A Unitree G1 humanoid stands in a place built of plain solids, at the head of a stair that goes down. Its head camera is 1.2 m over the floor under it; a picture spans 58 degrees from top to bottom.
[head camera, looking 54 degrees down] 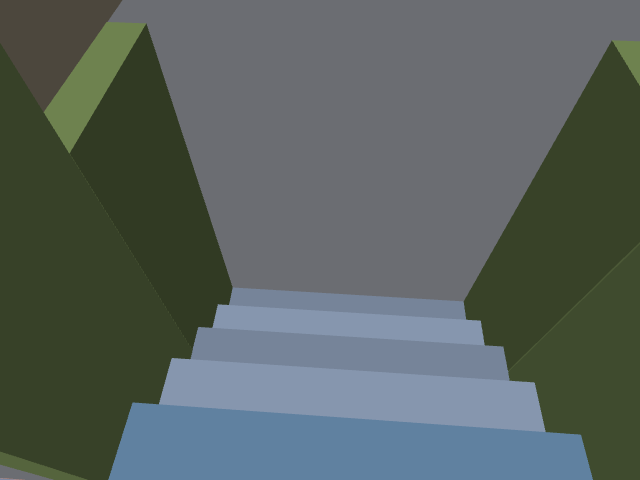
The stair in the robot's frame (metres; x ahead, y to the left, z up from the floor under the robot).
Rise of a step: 0.19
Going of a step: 0.20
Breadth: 1.20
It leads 4 degrees to the right of straight ahead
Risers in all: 5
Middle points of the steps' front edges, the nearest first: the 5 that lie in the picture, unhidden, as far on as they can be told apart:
0.29 -0.08 0.00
0.49 -0.10 -0.19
0.69 -0.11 -0.38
0.88 -0.12 -0.57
1.08 -0.14 -0.76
